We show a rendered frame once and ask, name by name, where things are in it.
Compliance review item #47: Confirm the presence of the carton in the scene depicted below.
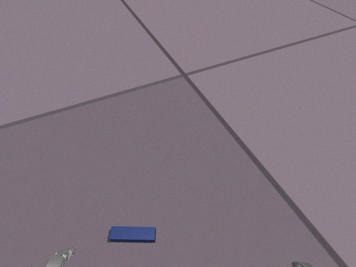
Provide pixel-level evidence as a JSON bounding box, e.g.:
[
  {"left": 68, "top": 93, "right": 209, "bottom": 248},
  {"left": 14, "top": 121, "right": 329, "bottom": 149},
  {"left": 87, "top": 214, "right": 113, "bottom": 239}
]
[{"left": 109, "top": 226, "right": 156, "bottom": 243}]

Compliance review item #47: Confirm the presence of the left robot hand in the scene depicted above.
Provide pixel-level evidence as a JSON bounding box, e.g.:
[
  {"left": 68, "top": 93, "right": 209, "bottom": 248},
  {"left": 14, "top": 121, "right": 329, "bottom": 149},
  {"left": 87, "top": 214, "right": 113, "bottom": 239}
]
[{"left": 44, "top": 248, "right": 76, "bottom": 267}]

